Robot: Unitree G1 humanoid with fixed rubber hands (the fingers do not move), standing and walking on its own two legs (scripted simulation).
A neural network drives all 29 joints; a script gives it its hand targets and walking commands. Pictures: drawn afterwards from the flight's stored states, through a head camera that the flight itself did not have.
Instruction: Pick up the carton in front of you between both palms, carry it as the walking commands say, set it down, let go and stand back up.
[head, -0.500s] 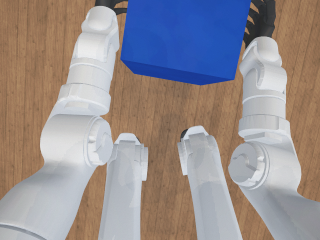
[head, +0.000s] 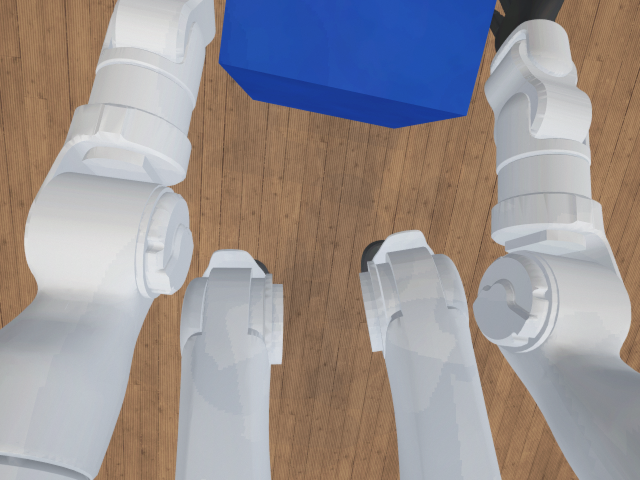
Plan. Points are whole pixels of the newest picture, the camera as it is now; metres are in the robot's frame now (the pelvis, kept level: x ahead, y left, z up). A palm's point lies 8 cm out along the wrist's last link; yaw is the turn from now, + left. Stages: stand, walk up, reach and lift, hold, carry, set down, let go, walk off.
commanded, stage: set down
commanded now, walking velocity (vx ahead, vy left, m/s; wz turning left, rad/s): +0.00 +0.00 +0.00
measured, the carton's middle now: (350, 10) +0.55 -0.06 -0.25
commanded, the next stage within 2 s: none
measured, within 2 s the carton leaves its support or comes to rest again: rests again in 0.92 s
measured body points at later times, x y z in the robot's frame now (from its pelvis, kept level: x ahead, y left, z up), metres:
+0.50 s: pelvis -0.01 +0.01 -0.01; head +0.36 +0.00 +0.23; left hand +0.58 +0.09 -0.19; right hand +0.51 -0.21 -0.19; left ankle +0.08 +0.12 -0.36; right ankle +0.10 -0.13 -0.36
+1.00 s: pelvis -0.01 +0.01 -0.02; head +0.37 +0.01 +0.21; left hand +0.58 +0.11 -0.22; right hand +0.50 -0.22 -0.21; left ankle +0.08 +0.11 -0.36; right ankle +0.10 -0.13 -0.36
